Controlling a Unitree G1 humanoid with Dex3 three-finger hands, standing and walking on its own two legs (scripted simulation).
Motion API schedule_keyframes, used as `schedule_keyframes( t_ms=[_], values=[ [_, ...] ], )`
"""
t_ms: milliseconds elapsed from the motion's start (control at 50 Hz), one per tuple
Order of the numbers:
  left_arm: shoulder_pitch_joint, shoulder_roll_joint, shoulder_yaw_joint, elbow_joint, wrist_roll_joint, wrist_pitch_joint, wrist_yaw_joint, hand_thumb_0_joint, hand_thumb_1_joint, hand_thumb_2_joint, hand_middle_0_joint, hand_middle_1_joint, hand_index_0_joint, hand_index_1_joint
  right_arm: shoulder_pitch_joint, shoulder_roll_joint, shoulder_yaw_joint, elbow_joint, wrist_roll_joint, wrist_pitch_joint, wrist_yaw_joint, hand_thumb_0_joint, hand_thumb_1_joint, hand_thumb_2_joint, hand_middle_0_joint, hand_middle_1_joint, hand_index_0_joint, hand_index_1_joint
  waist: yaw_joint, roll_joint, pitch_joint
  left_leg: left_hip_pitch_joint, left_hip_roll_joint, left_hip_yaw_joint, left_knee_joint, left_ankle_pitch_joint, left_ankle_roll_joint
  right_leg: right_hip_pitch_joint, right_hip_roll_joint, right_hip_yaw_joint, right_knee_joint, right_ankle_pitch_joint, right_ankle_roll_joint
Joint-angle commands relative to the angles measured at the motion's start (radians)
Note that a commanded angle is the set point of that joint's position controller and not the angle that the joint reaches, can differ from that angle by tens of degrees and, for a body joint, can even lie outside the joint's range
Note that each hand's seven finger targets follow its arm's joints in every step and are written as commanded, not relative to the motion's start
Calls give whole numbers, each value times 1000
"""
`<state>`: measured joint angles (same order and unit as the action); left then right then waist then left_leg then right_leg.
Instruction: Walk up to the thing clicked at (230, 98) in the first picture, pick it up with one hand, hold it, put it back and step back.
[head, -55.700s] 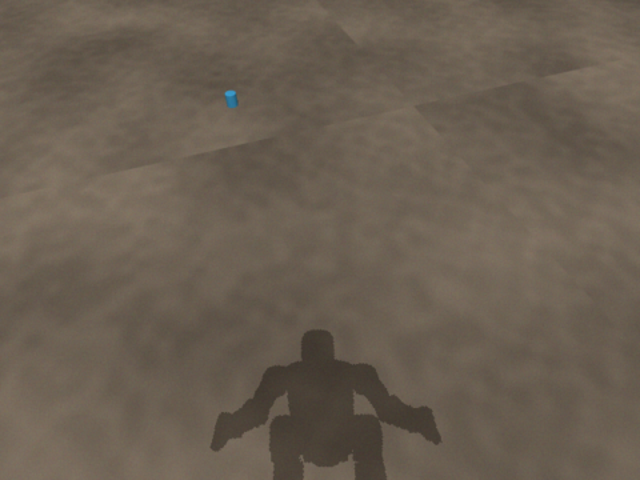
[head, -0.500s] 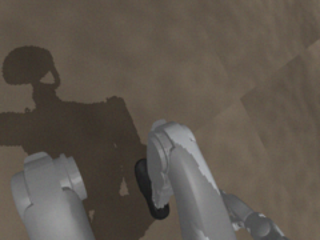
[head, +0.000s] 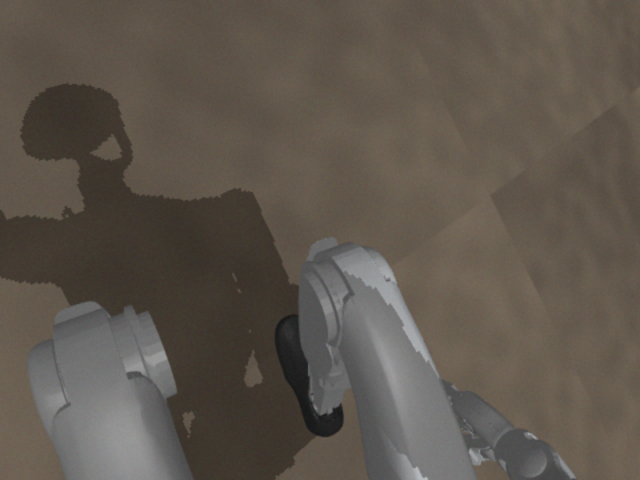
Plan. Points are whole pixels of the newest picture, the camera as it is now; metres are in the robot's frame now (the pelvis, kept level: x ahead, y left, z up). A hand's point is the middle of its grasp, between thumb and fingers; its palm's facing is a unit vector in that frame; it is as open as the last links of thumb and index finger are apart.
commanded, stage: withdraw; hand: left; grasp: from above
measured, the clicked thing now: out of the picture +0.41 +0.39 -0.26
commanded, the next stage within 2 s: home in 0.70 s
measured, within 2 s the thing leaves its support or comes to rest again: neither
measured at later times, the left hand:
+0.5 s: hand out of the picture +0.38 +0.41 -0.05, palm faces -0.51 -0.17 -0.84, open 14.0 cm
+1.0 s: hand out of the picture +0.42 +0.39 -0.10, palm faces -0.30 -0.13 -0.95, open 13.3 cm
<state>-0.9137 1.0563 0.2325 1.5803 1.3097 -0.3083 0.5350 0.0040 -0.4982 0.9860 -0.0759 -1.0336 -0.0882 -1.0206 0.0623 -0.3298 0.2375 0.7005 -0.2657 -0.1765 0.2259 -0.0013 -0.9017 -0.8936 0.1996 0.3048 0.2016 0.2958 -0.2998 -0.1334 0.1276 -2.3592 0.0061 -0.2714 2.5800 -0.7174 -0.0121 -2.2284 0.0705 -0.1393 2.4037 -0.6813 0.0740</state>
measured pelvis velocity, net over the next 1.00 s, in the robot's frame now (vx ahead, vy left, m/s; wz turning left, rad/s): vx -0.01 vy -0.01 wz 0.10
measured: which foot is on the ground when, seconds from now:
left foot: down 0.00-1.00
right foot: down 0.00-1.00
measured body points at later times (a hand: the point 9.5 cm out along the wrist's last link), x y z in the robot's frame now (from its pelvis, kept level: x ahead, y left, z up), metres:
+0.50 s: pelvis -0.01 -0.01 +0.07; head +0.20 +0.09 +0.45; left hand +0.40 +0.41 +0.00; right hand +0.12 -0.27 -0.04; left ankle +0.06 +0.13 -0.26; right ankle +0.11 -0.13 -0.26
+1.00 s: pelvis -0.01 -0.01 +0.03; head +0.21 +0.10 +0.41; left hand +0.43 +0.39 -0.05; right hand +0.08 -0.27 -0.07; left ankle +0.06 +0.13 -0.26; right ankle +0.11 -0.13 -0.26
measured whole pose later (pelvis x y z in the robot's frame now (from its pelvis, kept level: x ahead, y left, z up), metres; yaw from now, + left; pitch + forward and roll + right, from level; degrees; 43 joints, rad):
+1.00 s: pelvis -0.01 -0.01 +0.03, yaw +5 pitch +33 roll -10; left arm -0.95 0.86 0.21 1.40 1.28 -0.27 0.40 0.00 -0.33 0.92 -0.20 -0.79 -0.19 -0.80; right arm 0.14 -0.26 0.09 0.72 -0.15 -0.02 0.13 0.00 -0.90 -0.89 0.20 0.30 0.20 0.29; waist -0.24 -0.01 -0.04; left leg -2.36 0.00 -0.16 2.41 -0.63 0.00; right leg -2.25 0.02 -0.06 2.31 -0.65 0.06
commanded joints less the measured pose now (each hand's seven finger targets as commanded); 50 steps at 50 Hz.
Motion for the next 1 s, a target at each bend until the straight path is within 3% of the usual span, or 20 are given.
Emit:
schedule_keyframes(
  t_ms=[0, 40, 60, 100, 160, 200, 260, 320, 360, 440, 520, 600, 640, 700, 760, 800, 840, 880, 920, 980],
  values=[
    [-178, 313, 67, -360, -52, 7, 21, 0, -519, 984, -62, -1022, -73, -1010, 162, -307, -146, 3, 32, 5, -9, 0, -901, -900, 201, 300, 201, 300, 70, 717, -827, 701, 28, 132, -347, 309, -13, 291, 13, -114, -162, 292, -103],
    [-129, 305, 90, -483, -69, 27, -1, 0, -528, 990, -64, -1009, -69, -1003, 154, -298, -181, -16, 56, 22, -8, 0, -903, -902, 201, 301, 201, 301, 122, 773, -922, 739, 24, 139, -380, 346, -19, 289, 4, -101, -158, 312, -113],
    [-108, 259, 74, -515, -80, 43, -21, 0, -519, 988, -67, -1004, -72, -998, 155, -288, -202, -18, 67, 34, -7, 0, -900, -901, 201, 300, 201, 300, 131, 768, -939, 743, 22, 151, -385, 360, -17, 284, 2, -91, -168, 324, -113],
    [-167, 185, 22, -578, -97, 76, -65, 0, -515, 986, -69, -1000, -73, -994, 171, -265, -225, -12, 94, 57, -5, 0, -899, -900, 201, 300, 200, 300, 122, 747, -931, 711, 17, 168, -408, 340, -9, 264, -3, -71, -204, 319, -114],
    [-175, 77, -62, -494, -107, 134, -146, 0, -517, 990, -68, -1007, -72, -1002, 236, -245, -242, 5, 125, 87, -6, 0, -900, -901, 201, 300, 201, 300, 89, 567, -818, 599, 13, 187, -424, 265, 24, 286, 4, -46, -304, 279, -104],
    [-148, 34, -97, -457, -137, 155, -204, 0, -511, 991, -70, -1011, -74, -1006, 249, -246, -253, -6, 138, 106, -15, 0, -900, -901, 201, 301, 201, 301, 85, 460, -750, 549, 10, 182, -454, 201, 39, 294, 1, -39, -345, 230, -102],
    [-172, 21, -124, -501, -172, 159, -313, 0, -527, 1004, -74, -1017, -74, -1017, 259, -237, -265, -20, 157, 132, -30, 0, -905, -903, 200, 300, 200, 300, 84, 414, -769, 588, 4, 158, -507, 170, 41, 331, -5, -33, -357, 197, -105],
    [-203, 22, -136, -517, -206, 140, -406, 0, -537, 1011, -87, -1005, -79, -1014, 255, -223, -260, -41, 175, 154, -63, 0, -911, -906, 200, 300, 200, 300, 78, 328, -723, 527, -5, 174, -522, 122, 57, 361, -12, -12, -406, 157, -103],
    [-176, 25, -139, -499, -219, 113, -454, 0, -537, 1014, -85, -1009, -77, -1018, 244, -218, -252, -50, 181, 161, -84, 0, -910, -905, 200, 300, 200, 300, 79, 276, -669, 489, -11, 184, -520, 91, 63, 364, -17, 4, -429, 119, -106],
    [-180, 88, -103, -508, -229, 8, -510, 0, -526, 1007, -89, -1009, -84, -1014, 230, -191, -221, -57, 173, 169, -116, 0, -907, -904, 200, 300, 200, 300, 108, 272, -693, 477, -15, 210, -500, 88, 63, 400, -18, 26, -438, 101, -106],
    [-213, 150, -44, -541, -201, -122, -486, 0, -536, 1009, -84, -1001, -78, -1007, 212, -195, -208, -53, 161, 175, -138, 0, -907, -903, 200, 300, 200, 300, 123, 356, -749, 554, -10, 195, -508, 106, 44, 355, -18, 11, -399, 114, -109],
    [-260, 119, -46, -513, -131, -189, -376, 0, -527, 999, -87, -998, -84, -1001, 207, -204, -201, -38, 136, 190, -136, 0, -904, -901, 200, 300, 200, 300, 103, 436, -796, 640, -2, 188, -478, 193, 28, 300, -19, -13, -348, 181, -106],
    [-261, 85, -58, -455, -102, -188, -294, 0, -528, 1001, -74, -1005, -74, -1005, 208, -213, -196, -26, 125, 198, -126, 0, -900, -899, 200, 300, 200, 300, 84, 438, -770, 625, -7, 192, -462, 205, 30, 274, -19, -26, -340, 184, -104],
    [-333, 101, -59, -423, -38, -158, -188, 0, -505, 987, -83, -1000, -87, -995, 223, -221, -201, -14, 118, 204, -119, 0, -898, -897, 200, 300, 200, 300, 75, 480, -792, 657, -7, 191, -462, 202, 27, 233, -19, -42, -324, 178, -109],
    [-376, 156, -23, -364, 14, -111, -111, 0, -469, 958, -113, -969, -118, -963, 236, -231, -210, 4, 110, 194, -119, 0, -899, -896, 200, 300, 200, 300, 81, 520, -833, 676, -8, 198, -459, 202, 23, 203, -19, -47, -303, 175, -112],
    [-389, 225, 35, -361, 30, -74, -65, 0, -393, 885, -197, -884, -200, -881, 240, -234, -214, 0, 106, 187, -117, 0, -884, -895, 199, 299, 199, 299, 102, 565, -877, 677, -12, 204, -461, 200, 20, 210, -25, -45, -283, 175, -112],
    [-405, 199, 30, -344, 23, -31, -44, 0, -233, 934, -251, -724, -225, -721, 235, -225, -217, 1, 104, 176, -114, 0, -884, -894, 199, 299, 199, 299, 93, 582, -888, 684, -12, 203, -470, 182, 20, 197, -31, -42, -275, 168, -110],
    [-395, 184, 16, -335, 3, 13, -48, 0, -221, 892, -241, -648, -216, -671, 234, -223, -229, -2, 113, 160, -113, 0, -885, -895, 199, 299, 199, 299, 98, 587, -902, 680, -12, 211, -478, 155, 23, 203, -29, -31, -299, 153, -115],
    [-351, 160, 16, -340, -49, 60, -71, 0, -241, 818, -223, -593, -201, -613, 257, -212, -234, -2, 118, 145, -110, 0, -887, -895, 199, 299, 199, 299, 115, 551, -925, 659, -17, 217, -494, 144, 31, 249, -32, -21, -326, 151, -114],
    [-280, 122, 15, -422, -160, 109, -149, 0, -119, 863, -230, -592, -209, -611, 287, -208, -270, -12, 136, 129, -103, 0, -887, -895, 199, 299, 199, 299, 146, 535, -997, 692, -15, 219, -538, 142, 36, 321, -35, -7, -371, 156, -109]
  ],
)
